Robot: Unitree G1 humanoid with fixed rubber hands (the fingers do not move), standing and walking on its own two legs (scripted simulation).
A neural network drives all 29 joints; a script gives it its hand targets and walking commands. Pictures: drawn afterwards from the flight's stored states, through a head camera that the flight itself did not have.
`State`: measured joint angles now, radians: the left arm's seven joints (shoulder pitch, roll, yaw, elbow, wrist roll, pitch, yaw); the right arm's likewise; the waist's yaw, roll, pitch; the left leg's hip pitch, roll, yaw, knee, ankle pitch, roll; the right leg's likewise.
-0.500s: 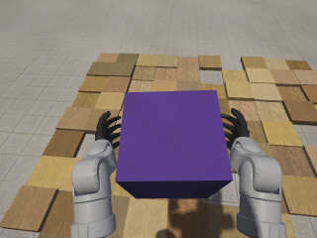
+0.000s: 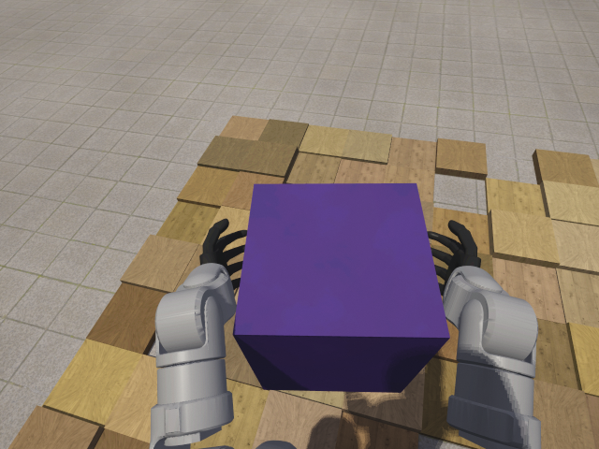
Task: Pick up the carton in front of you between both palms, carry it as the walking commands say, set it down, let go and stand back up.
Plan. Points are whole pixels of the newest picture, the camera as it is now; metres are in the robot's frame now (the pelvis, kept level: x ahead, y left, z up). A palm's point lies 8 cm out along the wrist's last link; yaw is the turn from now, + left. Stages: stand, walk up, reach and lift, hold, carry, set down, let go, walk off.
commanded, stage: carry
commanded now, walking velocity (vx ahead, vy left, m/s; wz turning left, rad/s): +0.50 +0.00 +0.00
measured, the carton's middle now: (332, 296) +0.33 +0.02 +0.01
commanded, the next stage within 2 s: none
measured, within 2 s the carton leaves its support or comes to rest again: neither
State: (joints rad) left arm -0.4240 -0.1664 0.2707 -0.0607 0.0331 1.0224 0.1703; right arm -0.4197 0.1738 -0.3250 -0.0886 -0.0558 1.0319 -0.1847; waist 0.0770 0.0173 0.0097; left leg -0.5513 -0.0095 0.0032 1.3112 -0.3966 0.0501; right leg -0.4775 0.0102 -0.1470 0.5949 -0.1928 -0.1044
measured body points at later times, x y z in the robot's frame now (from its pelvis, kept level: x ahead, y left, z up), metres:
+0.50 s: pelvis +0.33 +0.02 +0.00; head +0.34 +0.03 +0.45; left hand +0.68 +0.16 +0.11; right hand +0.66 -0.15 +0.12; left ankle +0.29 +0.12 -0.74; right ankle +0.38 -0.11 -0.68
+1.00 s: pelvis +0.66 -0.01 +0.01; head +0.70 -0.02 +0.46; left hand +0.98 +0.15 +0.08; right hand +0.99 -0.16 +0.08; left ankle +0.80 +0.08 -0.72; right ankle +0.54 -0.10 -0.72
